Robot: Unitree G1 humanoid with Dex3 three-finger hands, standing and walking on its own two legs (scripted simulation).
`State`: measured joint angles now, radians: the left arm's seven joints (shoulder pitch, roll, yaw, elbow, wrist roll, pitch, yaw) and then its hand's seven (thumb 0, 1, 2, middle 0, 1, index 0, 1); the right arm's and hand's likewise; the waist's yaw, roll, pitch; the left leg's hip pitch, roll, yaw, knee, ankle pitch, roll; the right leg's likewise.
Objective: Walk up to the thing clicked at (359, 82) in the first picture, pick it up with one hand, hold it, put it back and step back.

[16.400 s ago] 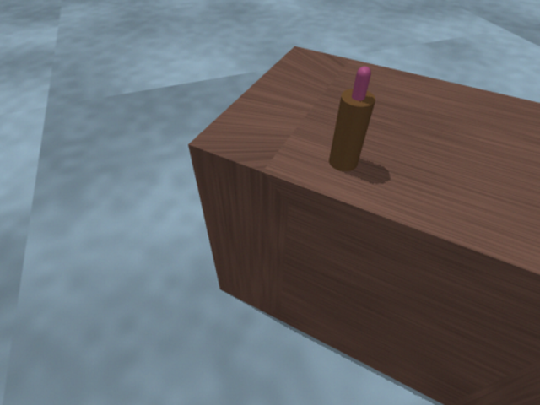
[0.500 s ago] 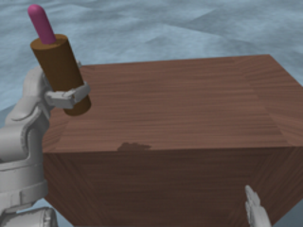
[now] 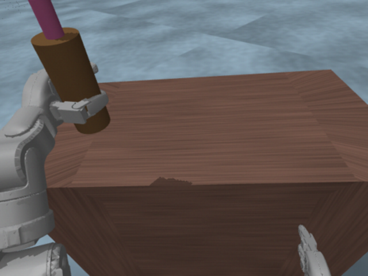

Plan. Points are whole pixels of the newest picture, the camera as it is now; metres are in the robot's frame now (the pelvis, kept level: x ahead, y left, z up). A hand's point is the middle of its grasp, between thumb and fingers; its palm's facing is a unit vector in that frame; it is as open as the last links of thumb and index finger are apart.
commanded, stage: hold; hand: left
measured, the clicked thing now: (70, 69) +0.34 +0.17 +0.34
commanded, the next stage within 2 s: none
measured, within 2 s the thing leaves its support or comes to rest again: neither
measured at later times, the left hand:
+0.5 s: hand (85, 105) +0.32 +0.16 +0.29, palm faces +0.07 -1.00 -0.02, open 8.9 cm
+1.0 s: hand (77, 108) +0.31 +0.16 +0.29, palm faces +0.07 -1.00 -0.04, open 8.9 cm
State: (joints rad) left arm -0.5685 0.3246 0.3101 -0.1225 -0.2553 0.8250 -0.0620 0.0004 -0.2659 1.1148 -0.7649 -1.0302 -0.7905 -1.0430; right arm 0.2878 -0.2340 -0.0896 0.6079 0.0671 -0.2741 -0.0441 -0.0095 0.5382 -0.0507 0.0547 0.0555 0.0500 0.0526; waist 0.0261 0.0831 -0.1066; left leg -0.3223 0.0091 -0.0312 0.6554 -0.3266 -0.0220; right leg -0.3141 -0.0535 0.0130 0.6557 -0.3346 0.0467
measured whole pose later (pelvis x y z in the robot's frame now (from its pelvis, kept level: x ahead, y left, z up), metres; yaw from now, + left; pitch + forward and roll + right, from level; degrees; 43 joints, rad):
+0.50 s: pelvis -0.01 +0.00 +0.00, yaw +0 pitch -1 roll +0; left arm -0.53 0.30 0.30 -0.18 -0.27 0.88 -0.04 0.00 -0.27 1.11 -0.76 -1.03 -0.79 -1.04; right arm 0.29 -0.23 -0.09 0.58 0.08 -0.28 -0.03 -0.01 0.54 -0.05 0.05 0.06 0.05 0.05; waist 0.02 0.08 -0.11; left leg -0.33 0.01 -0.03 0.66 -0.31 -0.02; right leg -0.33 -0.05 0.01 0.67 -0.32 0.04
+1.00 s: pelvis -0.02 +0.00 +0.00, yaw +0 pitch -1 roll +0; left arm -0.53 0.33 0.30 -0.17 -0.26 0.85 -0.06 0.00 -0.27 1.12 -0.76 -1.03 -0.79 -1.05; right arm 0.28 -0.23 -0.08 0.61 0.08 -0.33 -0.06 -0.01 0.54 -0.05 0.05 0.06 0.05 0.05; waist 0.03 0.09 -0.11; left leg -0.35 0.01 -0.03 0.68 -0.31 -0.02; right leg -0.34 -0.05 0.02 0.67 -0.31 0.05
